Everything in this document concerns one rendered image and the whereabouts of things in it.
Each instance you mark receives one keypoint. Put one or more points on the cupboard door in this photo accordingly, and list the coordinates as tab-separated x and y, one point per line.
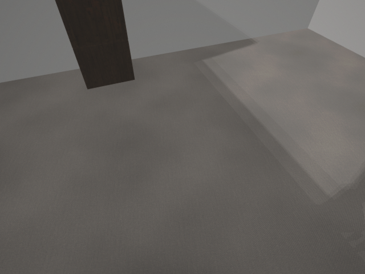
93	21

